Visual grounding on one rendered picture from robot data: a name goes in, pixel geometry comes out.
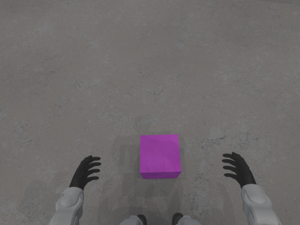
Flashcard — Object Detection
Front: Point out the robot right foot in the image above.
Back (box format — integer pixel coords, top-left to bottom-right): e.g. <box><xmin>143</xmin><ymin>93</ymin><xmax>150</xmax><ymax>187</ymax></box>
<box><xmin>172</xmin><ymin>213</ymin><xmax>183</xmax><ymax>225</ymax></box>

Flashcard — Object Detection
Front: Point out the right robot hand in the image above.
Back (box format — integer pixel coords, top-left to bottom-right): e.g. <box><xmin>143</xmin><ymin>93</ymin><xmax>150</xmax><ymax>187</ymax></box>
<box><xmin>222</xmin><ymin>152</ymin><xmax>256</xmax><ymax>189</ymax></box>

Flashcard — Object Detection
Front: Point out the carton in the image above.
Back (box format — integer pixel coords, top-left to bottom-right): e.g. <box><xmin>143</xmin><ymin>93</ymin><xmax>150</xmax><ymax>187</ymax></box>
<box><xmin>140</xmin><ymin>134</ymin><xmax>181</xmax><ymax>179</ymax></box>

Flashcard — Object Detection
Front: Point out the left robot shin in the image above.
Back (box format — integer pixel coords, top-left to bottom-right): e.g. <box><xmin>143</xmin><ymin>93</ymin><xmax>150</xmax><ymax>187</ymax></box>
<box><xmin>130</xmin><ymin>216</ymin><xmax>142</xmax><ymax>223</ymax></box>

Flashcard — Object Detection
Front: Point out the robot right forearm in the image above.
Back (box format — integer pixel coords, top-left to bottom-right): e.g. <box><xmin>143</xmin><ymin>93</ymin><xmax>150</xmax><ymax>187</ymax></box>
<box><xmin>241</xmin><ymin>184</ymin><xmax>282</xmax><ymax>225</ymax></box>

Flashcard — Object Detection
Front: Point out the left robot hand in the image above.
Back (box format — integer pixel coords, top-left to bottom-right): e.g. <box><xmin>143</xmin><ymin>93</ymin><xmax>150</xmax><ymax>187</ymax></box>
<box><xmin>69</xmin><ymin>155</ymin><xmax>101</xmax><ymax>190</ymax></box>

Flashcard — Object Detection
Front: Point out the robot left forearm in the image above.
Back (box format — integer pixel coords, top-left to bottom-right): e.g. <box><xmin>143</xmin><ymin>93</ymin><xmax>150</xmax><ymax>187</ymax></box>
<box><xmin>48</xmin><ymin>187</ymin><xmax>84</xmax><ymax>225</ymax></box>

